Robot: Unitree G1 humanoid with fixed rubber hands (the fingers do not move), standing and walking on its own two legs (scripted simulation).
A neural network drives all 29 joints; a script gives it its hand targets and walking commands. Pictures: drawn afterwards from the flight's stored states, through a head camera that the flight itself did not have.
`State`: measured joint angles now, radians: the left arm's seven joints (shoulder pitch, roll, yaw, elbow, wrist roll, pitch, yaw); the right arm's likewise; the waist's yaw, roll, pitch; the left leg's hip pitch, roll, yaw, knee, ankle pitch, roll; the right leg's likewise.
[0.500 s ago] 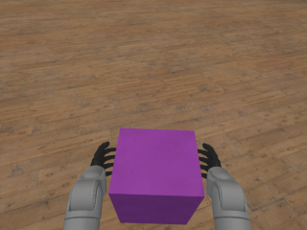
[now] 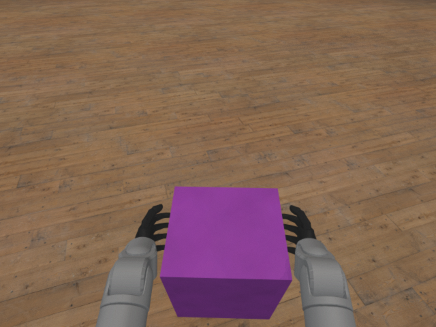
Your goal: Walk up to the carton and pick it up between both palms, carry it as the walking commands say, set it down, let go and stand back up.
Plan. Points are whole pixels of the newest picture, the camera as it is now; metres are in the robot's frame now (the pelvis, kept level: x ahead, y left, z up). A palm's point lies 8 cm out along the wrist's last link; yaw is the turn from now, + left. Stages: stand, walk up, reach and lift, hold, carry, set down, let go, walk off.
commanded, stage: hold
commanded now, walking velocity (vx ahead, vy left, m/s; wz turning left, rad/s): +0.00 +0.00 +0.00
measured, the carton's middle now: (224, 256) +0.30 -0.02 -0.04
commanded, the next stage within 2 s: set down in 0.04 s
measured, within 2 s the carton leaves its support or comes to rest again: neither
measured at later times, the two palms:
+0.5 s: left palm (149, 244) +0.30 +0.13 +0.00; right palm (295, 248) +0.29 -0.16 +0.00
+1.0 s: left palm (167, 254) +0.33 +0.11 -0.09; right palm (293, 261) +0.31 -0.18 -0.10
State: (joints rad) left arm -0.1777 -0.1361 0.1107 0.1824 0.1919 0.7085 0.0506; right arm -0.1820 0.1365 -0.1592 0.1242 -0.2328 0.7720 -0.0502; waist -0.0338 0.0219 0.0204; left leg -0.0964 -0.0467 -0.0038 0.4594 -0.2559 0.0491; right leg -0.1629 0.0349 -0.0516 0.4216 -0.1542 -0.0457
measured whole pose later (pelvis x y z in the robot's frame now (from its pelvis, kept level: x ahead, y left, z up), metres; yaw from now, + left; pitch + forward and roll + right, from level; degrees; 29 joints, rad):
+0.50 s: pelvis -0.01 +0.01 -0.01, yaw +2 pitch -5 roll -1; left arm -0.43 -0.19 0.41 0.59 0.38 0.47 -0.02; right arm -0.41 0.20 -0.42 0.49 -0.36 0.54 -0.03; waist -0.08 0.02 0.08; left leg -0.21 -0.08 -0.05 0.60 -0.30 0.06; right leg -0.26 0.05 -0.01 0.55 -0.20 -0.04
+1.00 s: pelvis -0.02 +0.01 -0.04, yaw +1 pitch +17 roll +1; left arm -0.47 -0.20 0.36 0.58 0.29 0.20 0.06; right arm -0.45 0.14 -0.43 0.51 -0.30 0.24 0.01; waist -0.09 0.04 0.00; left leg -0.77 -0.11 -0.03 0.81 -0.33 0.06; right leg -0.84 0.05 0.03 0.79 -0.24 -0.03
